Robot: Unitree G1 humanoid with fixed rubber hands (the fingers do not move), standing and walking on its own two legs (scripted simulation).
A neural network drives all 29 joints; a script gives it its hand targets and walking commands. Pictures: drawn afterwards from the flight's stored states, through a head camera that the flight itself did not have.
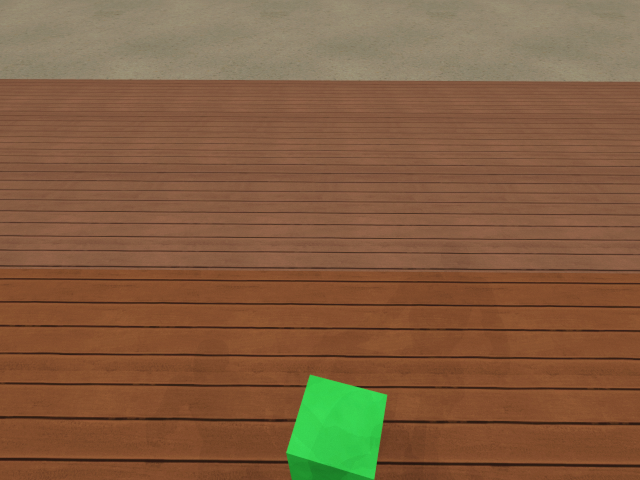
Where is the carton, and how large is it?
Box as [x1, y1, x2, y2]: [286, 375, 386, 479]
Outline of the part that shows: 310,375 286,452 292,479 373,479 386,395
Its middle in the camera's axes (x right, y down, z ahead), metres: +0.04 +0.54 +1.06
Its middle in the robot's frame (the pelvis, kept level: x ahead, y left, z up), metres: +0.40 -0.02 -0.66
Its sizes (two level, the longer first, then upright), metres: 0.210 0.200 0.250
